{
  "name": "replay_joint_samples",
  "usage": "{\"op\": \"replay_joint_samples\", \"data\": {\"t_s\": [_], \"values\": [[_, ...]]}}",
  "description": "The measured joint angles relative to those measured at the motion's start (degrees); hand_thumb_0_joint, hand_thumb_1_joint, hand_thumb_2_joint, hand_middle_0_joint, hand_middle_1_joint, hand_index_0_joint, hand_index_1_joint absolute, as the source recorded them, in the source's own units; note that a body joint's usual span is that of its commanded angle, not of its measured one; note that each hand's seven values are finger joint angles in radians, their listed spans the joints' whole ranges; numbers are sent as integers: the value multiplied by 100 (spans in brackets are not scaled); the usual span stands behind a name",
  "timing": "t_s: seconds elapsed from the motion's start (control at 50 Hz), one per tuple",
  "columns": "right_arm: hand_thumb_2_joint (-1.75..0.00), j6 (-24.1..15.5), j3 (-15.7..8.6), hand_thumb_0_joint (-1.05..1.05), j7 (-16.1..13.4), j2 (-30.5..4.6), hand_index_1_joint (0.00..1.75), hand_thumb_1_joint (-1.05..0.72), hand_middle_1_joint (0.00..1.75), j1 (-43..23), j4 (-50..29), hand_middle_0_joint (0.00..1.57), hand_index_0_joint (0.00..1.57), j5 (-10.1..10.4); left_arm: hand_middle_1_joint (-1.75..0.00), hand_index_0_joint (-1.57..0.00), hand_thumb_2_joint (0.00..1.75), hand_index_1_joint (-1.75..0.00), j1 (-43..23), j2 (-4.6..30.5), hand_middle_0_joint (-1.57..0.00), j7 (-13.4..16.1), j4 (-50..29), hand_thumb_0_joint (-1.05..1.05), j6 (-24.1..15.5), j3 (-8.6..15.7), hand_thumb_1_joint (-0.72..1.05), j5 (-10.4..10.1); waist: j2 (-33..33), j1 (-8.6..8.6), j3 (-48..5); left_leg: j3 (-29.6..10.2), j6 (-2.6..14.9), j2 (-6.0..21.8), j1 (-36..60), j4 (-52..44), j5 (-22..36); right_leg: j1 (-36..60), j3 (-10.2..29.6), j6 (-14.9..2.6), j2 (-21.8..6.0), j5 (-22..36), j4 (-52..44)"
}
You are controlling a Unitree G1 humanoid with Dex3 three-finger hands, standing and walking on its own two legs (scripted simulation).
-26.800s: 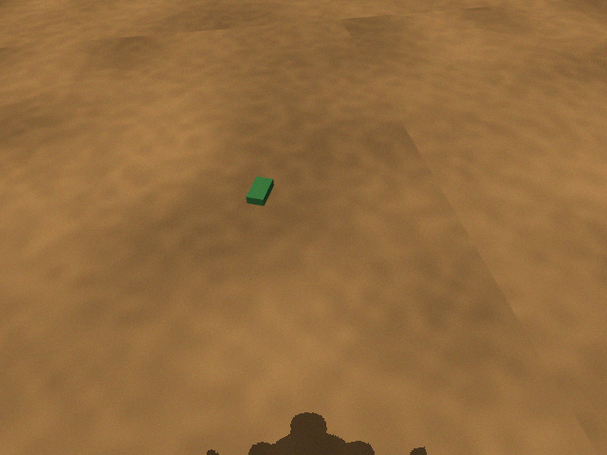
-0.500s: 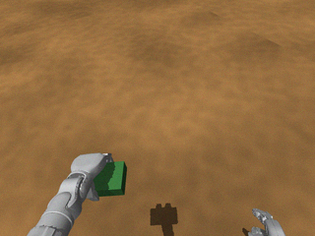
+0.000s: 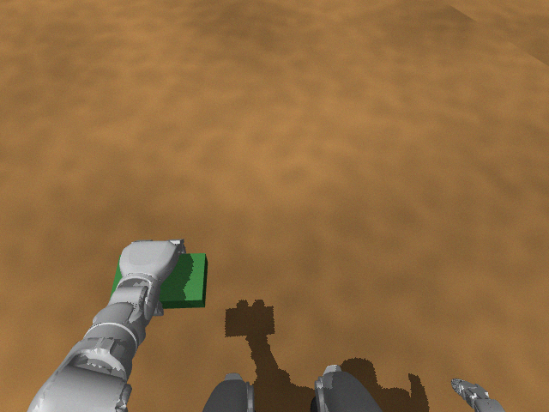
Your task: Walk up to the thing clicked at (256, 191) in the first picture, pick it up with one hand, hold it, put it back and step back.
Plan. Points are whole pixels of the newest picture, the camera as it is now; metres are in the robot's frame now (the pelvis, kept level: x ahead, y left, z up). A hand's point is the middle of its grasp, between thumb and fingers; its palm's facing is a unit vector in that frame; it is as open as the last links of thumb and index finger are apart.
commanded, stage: crouch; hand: left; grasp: from above
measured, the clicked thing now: (162, 281) +0.36 +0.21 -0.13
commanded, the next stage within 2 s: lower in 1.48 s
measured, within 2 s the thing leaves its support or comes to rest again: neither
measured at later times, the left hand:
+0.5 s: hand (192, 294) +0.40 +0.20 -0.35, palm faces -0.46 +0.02 -0.89, open 11.3 cm
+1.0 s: hand (203, 296) +0.44 +0.20 -0.47, palm faces -0.46 -0.01 -0.89, open 11.3 cm
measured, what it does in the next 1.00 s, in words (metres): lowers itself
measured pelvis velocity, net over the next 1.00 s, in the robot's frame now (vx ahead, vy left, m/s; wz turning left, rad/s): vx -0.04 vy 0.00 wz -0.06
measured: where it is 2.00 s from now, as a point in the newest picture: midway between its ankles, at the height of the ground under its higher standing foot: outside the picture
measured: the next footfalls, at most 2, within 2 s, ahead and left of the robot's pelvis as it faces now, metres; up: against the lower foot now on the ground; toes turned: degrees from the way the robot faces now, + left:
none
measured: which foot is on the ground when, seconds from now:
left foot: down 0.00-1.00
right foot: down 0.00-1.00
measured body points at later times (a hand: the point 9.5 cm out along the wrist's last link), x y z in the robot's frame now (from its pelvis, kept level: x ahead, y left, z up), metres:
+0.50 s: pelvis -0.04 +0.00 -0.21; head +0.16 +0.02 +0.20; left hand +0.42 +0.20 -0.30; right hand +0.00 -0.27 -0.33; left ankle +0.03 +0.11 -0.66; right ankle +0.04 -0.12 -0.66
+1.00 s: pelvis -0.04 +0.00 -0.30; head +0.20 +0.03 +0.08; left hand +0.46 +0.20 -0.42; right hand -0.01 -0.28 -0.41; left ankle +0.03 +0.11 -0.66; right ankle +0.04 -0.12 -0.66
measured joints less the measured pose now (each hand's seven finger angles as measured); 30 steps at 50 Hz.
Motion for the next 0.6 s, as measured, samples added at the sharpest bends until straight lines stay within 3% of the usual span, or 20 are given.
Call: {"op": "replay_joint_samples", "data": {"t_s": [0.1,0.24,0.34,0.46,0.6], "values": [[-89,-77,-36,1,-20,-42,30,-89,30,154,30,20,20,-97,-62,-57,60,-61,-552,108,-55,229,412,-2,21,206,-15,98,79,-206,-280,-5,33,4,-1542,1324,-413,-1527,-20,25,8,-383,1288],[-89,-153,1,1,-41,71,30,-90,30,227,114,20,20,-185,-62,-58,61,-60,-1127,277,-56,248,684,-2,159,434,-16,24,228,-428,-459,6,63,-18,-3249,2780,-787,-3226,-31,32,-11,-757,2738],[-89,-231,117,1,-6,208,30,-90,30,182,102,20,20,-250,-62,-59,61,-60,-1427,393,-57,178,905,-2,132,592,-16,2,293,-553,-466,-1,78,-38,-4175,3549,-940,-4140,-50,34,-31,-925,3510],[-89,-387,263,1,110,286,30,-90,30,44,110,20,20,-353,-62,-59,61,-59,-1680,575,-57,158,1049,-2,-70,739,-17,136,285,-667,-488,-68,61,-66,-5171,4398,-1112,-5099,-131,17,-59,-1118,4341],[-89,-512,313,1,288,235,30,-90,30,-195,80,20,20,-485,-61,-60,62,-59,-1945,776,-58,368,1142,-2,-173,894,-18,315,239,-745,-429,-172,20,-95,-6056,5176,-1266,-5931,-247,-22,-88,-1289,5083]]}}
